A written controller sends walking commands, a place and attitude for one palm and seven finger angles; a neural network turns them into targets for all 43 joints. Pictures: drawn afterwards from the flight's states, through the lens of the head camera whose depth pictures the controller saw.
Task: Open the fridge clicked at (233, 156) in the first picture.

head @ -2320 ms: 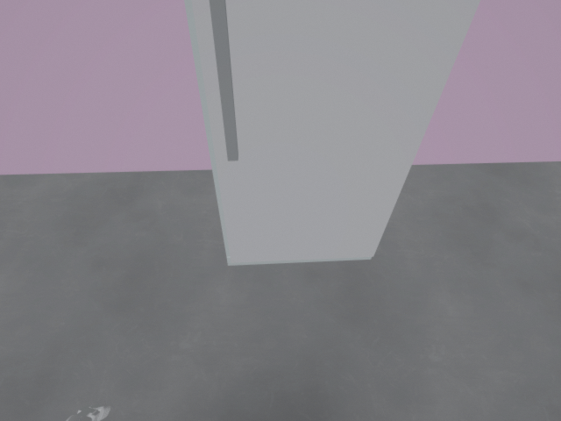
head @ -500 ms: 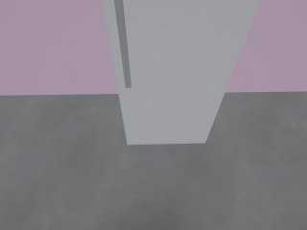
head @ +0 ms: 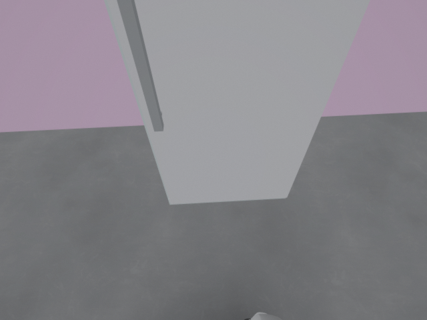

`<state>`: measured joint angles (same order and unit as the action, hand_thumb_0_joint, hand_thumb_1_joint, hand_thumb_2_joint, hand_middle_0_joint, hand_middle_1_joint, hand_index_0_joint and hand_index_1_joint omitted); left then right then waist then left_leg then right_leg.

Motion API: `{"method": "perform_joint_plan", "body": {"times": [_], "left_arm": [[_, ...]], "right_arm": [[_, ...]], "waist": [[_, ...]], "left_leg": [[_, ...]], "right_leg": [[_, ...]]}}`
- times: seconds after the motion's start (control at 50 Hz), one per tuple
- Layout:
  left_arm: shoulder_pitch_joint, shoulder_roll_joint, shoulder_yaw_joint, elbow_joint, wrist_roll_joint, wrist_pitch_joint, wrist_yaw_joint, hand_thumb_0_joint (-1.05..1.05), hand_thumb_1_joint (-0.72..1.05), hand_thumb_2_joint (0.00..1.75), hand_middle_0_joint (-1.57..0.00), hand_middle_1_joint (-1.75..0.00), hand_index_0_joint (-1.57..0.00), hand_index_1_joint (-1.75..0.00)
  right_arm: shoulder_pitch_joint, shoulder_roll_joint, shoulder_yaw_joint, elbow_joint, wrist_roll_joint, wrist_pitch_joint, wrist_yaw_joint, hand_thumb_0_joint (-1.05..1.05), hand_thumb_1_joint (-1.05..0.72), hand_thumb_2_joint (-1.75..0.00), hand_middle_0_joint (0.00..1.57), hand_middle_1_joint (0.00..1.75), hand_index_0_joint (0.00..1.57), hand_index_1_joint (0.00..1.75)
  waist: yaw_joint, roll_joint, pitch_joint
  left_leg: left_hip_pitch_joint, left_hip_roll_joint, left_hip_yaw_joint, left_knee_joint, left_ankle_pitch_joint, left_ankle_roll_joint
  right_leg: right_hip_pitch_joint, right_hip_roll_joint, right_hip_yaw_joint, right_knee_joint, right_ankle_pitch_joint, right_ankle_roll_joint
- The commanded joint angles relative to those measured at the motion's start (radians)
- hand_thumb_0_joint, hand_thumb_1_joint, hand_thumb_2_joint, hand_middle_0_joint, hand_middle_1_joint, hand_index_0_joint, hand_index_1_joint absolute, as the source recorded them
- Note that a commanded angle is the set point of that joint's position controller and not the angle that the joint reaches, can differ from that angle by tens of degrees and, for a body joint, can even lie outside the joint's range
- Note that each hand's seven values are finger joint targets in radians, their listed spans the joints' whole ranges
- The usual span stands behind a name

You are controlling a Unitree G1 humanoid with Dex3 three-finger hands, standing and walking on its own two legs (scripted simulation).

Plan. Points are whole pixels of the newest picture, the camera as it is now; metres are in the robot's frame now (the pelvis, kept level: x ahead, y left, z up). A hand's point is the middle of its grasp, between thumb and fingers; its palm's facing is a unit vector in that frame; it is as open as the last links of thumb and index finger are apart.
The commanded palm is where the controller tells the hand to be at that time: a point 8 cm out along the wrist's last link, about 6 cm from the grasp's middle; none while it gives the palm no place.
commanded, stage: take the last steps up to it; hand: left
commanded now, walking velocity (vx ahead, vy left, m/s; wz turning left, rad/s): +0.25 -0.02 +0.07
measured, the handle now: (140, 47) +0.66 +0.18 +0.16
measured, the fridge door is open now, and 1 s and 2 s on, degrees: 0 0 0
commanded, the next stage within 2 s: come to a stop and stand still in 0.26 s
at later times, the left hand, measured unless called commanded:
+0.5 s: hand out of the picture +0.09 +0.16 -0.18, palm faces +0.14 -0.98 -0.12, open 7.3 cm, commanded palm none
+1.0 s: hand (141, 300) +0.18 +0.17 -0.16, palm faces +0.11 -0.97 -0.22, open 7.4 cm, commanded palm none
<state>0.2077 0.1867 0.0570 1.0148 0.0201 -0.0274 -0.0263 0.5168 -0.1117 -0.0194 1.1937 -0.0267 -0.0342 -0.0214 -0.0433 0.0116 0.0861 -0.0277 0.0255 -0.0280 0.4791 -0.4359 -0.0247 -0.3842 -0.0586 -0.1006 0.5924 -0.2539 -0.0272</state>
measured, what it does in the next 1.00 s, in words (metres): walks ahead: left foot, then right foot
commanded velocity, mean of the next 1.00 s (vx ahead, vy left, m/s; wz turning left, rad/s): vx -0.02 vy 0.01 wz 0.01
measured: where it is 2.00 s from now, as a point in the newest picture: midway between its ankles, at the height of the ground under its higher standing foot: outside the picture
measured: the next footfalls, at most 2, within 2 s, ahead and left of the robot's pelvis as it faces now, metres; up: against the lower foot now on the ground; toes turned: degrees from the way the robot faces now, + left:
left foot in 0.40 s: +0.24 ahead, +0.11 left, +0.00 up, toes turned +10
right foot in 0.72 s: +0.22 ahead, -0.14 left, +0.00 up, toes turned -1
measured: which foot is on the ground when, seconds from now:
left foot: down 0.00-0.00, up 0.02-0.38, down 0.40-0.74, up 0.76-1.00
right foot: down 0.00-0.42, up 0.44-0.70, down 0.72-1.00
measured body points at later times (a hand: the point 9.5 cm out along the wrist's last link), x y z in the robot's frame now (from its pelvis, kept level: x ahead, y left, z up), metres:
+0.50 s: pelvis +0.15 +0.01 +0.00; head +0.16 +0.03 +0.45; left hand +0.08 +0.21 -0.17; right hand +0.27 -0.20 -0.13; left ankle +0.20 +0.10 -0.72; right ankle +0.10 -0.11 -0.70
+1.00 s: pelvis +0.14 -0.02 +0.01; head +0.17 -0.02 +0.46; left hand +0.18 +0.22 -0.14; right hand +0.20 -0.26 -0.15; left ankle +0.11 +0.10 -0.71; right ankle +0.18 -0.14 -0.73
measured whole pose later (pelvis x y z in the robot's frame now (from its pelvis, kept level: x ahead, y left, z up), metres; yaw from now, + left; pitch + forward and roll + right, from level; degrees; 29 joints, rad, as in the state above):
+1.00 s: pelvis +0.14 -0.02 +0.01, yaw +4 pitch -1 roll +1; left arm 0.21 0.16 0.04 1.00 0.03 0.02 0.03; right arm 0.21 -0.19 -0.06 1.05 -0.01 0.05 -0.02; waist 0.01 -0.01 0.06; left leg -0.26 0.01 0.06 0.66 -0.40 -0.03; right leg -0.29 -0.07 -0.09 0.55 -0.24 0.00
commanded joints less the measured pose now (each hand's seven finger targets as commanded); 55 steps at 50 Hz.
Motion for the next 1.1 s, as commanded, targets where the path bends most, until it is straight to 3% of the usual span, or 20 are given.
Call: {"method": "perform_joint_plan", "body": {"times": [0.0, 0.06, 0.12, 0.26, 0.34, 0.36, 0.38, 0.4, 0.46, 0.6, 0.66, 0.68, 0.7, 0.72, 0.74, 0.78, 0.9, 0.98, 1.02, 1.08], "left_arm": [[0.403, 0.236, 0.057, 0.075, -0.008, -0.032, 0.038, 0.0, 0.9, 0.9, -0.2, -0.3, -0.2, -0.3], [0.152, 0.107, 0.025, 0.019, 0.003, -0.029, 0.054, 0.0, 0.9, 0.9, -0.2, -0.3, -0.2, -0.3], [0.127, 0.06, 0.004, 0.017, 0.009, -0.041, 0.055, 0.0, 0.9, 0.9, -0.2, -0.3, -0.2, -0.3], [0.192, 0.096, 0.005, 0.051, 0.01, -0.044, 0.048, 0.0, 0.9, 0.9, -0.2, -0.3, -0.2, -0.3], [0.189, 0.075, 0.003, 0.063, 0.0, -0.028, 0.049, 0.0, 0.9, 0.9, -0.2, -0.3, -0.2, -0.3], [0.207, 0.034, -0.006, 0.063, 0.001, -0.021, 0.049, 0.0, 0.9, 0.9, -0.2, -0.3, -0.2, -0.3], [0.244, -0.015, -0.015, 0.051, -0.008, -0.015, 0.051, 0.0, 0.9, 0.9, -0.2, -0.3, -0.2, -0.3], [0.245, -0.009, -0.023, 0.051, -0.007, -0.01, 0.059, 0.0, 0.9, 0.9, -0.2, -0.3, -0.2, -0.3], [0.221, 0.013, -0.024, 0.085, -0.004, 0.018, 0.065, 0.0, 0.9, 0.9, -0.2, -0.3, -0.2, -0.3], [0.223, 0.022, -0.002, 0.038, 0.006, 0.055, 0.064, 0.0, 0.9, 0.9, -0.2, -0.3, -0.2, -0.3], [0.247, 0.03, 0.004, 0.025, 0.011, 0.047, 0.064, 0.0, 0.9, 0.9, -0.2, -0.3, -0.2, -0.3], [0.237, 0.059, 0.007, 0.016, 0.015, 0.039, 0.066, 0.0, 0.9, 0.9, -0.2, -0.3, -0.2, -0.3], [0.189, 0.115, 0.009, -0.001, 0.019, 0.032, 0.068, 0.0, 0.9, 0.9, -0.2, -0.3, -0.2, -0.3], [0.157, 0.153, 0.011, -0.017, 0.014, 0.031, 0.065, 0.0, 0.9, 0.9, -0.2, -0.3, -0.2, -0.3], [0.144, 0.158, 0.013, -0.022, 0.014, 0.028, 0.066, 0.0, 0.9, 0.9, -0.2, -0.3, -0.2, -0.3], [0.085, 0.135, 0.008, -0.026, 0.015, 0.026, 0.071, 0.0, 0.9, 0.9, -0.2, -0.3, -0.2, -0.3], [0.1, 0.175, 0.031, -0.03, 0.014, 0.029, 0.075, 0.0, 0.9, 0.9, -0.2, -0.3, -0.2, -0.3], [0.036, 0.137, 0.025, -0.039, -0.004, 0.038, 0.07, 0.0, 0.9, 0.9, -0.2, -0.3, -0.2, -0.3], [0.03, 0.063, 0.008, -0.054, -0.007, 0.048, 0.062, 0.0, 0.9, 0.9, -0.2, -0.3, -0.2, -0.3], [0.016, 0.058, -0.002, -0.018, 0.004, 0.058, 0.057, 0.0, 0.9, 0.9, -0.2, -0.3, -0.2, -0.3]], "right_arm": [[-0.082, -0.116, -0.032, -0.123, 0.017, -0.029, 0.0, 0.0, -0.9, -0.9, 0.2, 0.3, 0.2, 0.3], [-0.154, -0.08, -0.045, -0.122, 0.003, -0.013, 0.017, 0.0, -0.9, -0.9, 0.2, 0.3, 0.2, 0.3], [-0.107, -0.045, -0.038, -0.11, -0.004, 0.012, 0.022, 0.0, -0.9, -0.9, 0.2, 0.3, 0.2, 0.3], [-0.261, -0.057, -0.03, -0.184, 0.004, -0.001, 0.036, 0.0, -0.9, -0.9, 0.2, 0.3, 0.2, 0.3], [-0.199, -0.091, -0.028, -0.163, 0.004, -0.017, 0.024, 0.0, -0.9, -0.9, 0.2, 0.3, 0.2, 0.3], [-0.133, -0.142, -0.036, -0.144, 0.002, -0.023, 0.014, 0.0, -0.9, -0.9, 0.2, 0.3, 0.2, 0.3], [-0.092, -0.215, -0.045, -0.143, -0.003, -0.022, -0.001, 0.0, -0.9, -0.9, 0.2, 0.3, 0.2, 0.3], [-0.12, -0.213, -0.036, -0.143, 0.005, -0.008, -0.012, 0.0, -0.9, -0.9, 0.2, 0.3, 0.2, 0.3], [-0.313, -0.177, -0.017, -0.172, 0.013, -0.002, -0.029, 0.0, -0.9, -0.9, 0.2, 0.3, 0.2, 0.3], [-0.35, -0.204, -0.067, -0.193, 0.011, 0.034, -0.026, 0.0, -0.9, -0.9, 0.2, 0.3, 0.2, 0.3], [-0.385, -0.187, -0.069, -0.21, 0.01, 0.046, -0.017, 0.0, -0.9, -0.9, 0.2, 0.3, 0.2, 0.3], [-0.39, -0.161, -0.067, -0.217, 0.014, 0.049, -0.011, 0.0, -0.9, -0.9, 0.2, 0.3, 0.2, 0.3], [-0.369, -0.11, -0.06, -0.225, 0.023, 0.054, -0.003, 0.0, -0.9, -0.9, 0.2, 0.3, 0.2, 0.3], [-0.374, -0.089, -0.055, -0.231, 0.021, 0.066, 0.002, 0.0, -0.9, -0.9, 0.2, 0.3, 0.2, 0.3], [-0.398, -0.094, -0.055, -0.233, 0.015, 0.079, 0.002, 0.0, -0.9, -0.9, 0.2, 0.3, 0.2, 0.3], [-0.358, -0.099, -0.056, -0.209, 0.013, 0.077, 0.004, 0.0, -0.9, -0.9, 0.2, 0.3, 0.2, 0.3], [-0.329, -0.11, -0.045, -0.213, 0.017, 0.061, 0.004, 0.0, -0.9, -0.9, 0.2, 0.3, 0.2, 0.3], [-0.193, -0.123, -0.036, -0.167, 0.015, 0.04, -0.002, 0.0, -0.9, -0.9, 0.2, 0.3, 0.2, 0.3], [-0.243, -0.206, -0.039, -0.191, 0.005, 0.034, -0.006, 0.0, -0.9, -0.9, 0.2, 0.3, 0.2, 0.3], [-0.305, -0.177, -0.029, -0.188, 0.006, 0.028, -0.015, 0.0, -0.9, -0.9, 0.2, 0.3, 0.2, 0.3]], "waist": [[0.19, -0.278, -0.17], [0.078, -0.078, -0.006], [0.019, -0.099, -0.006], [0.05, -0.09, -0.014], [0.006, -0.062, -0.022], [-0.014, 0.073, -0.058], [-0.008, 0.245, -0.102], [0.005, 0.233, -0.123], [0.063, 0.134, -0.041], [0.06, 0.108, -0.151], [0.086, 0.081, -0.125], [0.086, -0.012, -0.112], [0.059, -0.174, -0.104], [0.063, -0.22, -0.077], [0.081, -0.242, -0.074], [0.055, -0.173, -0.062], [0.087, -0.168, -0.11], [0.039, -0.097, -0.138], [0.07, 0.122, -0.099], [0.083, 0.151, -0.023]], "left_leg": [[-0.589, -0.008, 0.04, 0.701, -0.173, 0.075], [-0.585, 0.105, 0.01, 0.771, 0.038, 0.07], [-0.475, 0.105, 0.065, 0.617, 0.11, 0.038], [-0.397, 0.067, 0.129, 0.258, 0.159, 0.027], [-0.138, 0.03, 0.152, 0.033, 0.261, 0.038], [-0.022, 0.113, 0.039, -0.033, 0.396, 0.064], [0.063, 0.311, -0.186, -0.094, 0.666, 0.162], [0.013, 0.381, -0.232, -0.152, 0.792, 0.227], [-0.161, 0.312, -0.099, -0.164, 0.858, 0.212], [-0.129, 0.283, -0.014, -0.091, 0.81, 0.192], [-0.235, 0.231, 0.016, -0.024, 0.581, 0.14], [-0.274, 0.158, 0.054, 0.047, 0.414, 0.089], [-0.316, 0.048, 0.122, 0.14, 0.193, 0.034], [-0.315, -0.005, 0.122, 0.242, -0.011, 0.014], [-0.318, 0.002, 0.074, 0.348, -0.088, 0.018], [-0.356, 0.005, 0.042, 0.455, -0.046, 0.016], [-0.355, 0.004, 0.06, 0.276, -0.038, -0.008], [-0.09, 0.036, 0.049, -0.095, 0.259, 0.012], [-0.196, 0.217, -0.121, -0.166, 0.404, 0.101], [-0.315, 0.183, -0.097, -0.232, 0.273, 0.112]], "right_leg": [[0.531, -0.41, 0.633, -0.383, -0.259, -0.188], [0.21, -0.324, 0.403, -0.407, -0.261, -0.172], [0.089, -0.233, 0.181, -0.41, 0.013, -0.136], [0.177, -0.213, 0.133, -0.363, 0.183, -0.149], [0.118, -0.136, 0.066, -0.205, 0.164, -0.089], [0.057, -0.072, 0.028, -0.036, 0.137, -0.044], [-0.046, 0.015, -0.042, 0.132, -0.096, 0.021], [-0.027, 0.032, 0.005, 0.251, -0.373, 0.036], [0.049, -0.039, 0.086, 0.234, -0.286, 0.051], [0.096, -0.003, 0.04, 0.122, -0.12, 0.054], [0.184, -0.009, 0.05, -0.032, 0.044, 0.046], [0.189, -0.056, 0.126, -0.137, 0.192, 0.032], [0.168, -0.19, 0.279, -0.21, 0.275, -0.029], [0.098, -0.297, 0.341, -0.284, 0.295, -0.111], [0.054, -0.305, 0.372, -0.313, 0.275, -0.152], [0.106, -0.27, 0.306, -0.274, 0.355, -0.167], [0.268, -0.267, 0.255, -0.208, 0.516, -0.165], [0.135, -0.157, 0.164, -0.111, 0.269, -0.051], [0.119, -0.025, 0.046, -0.069, -0.01, 0.038], [0.186, -0.011, 0.052, -0.028, -0.032, 0.044]]}}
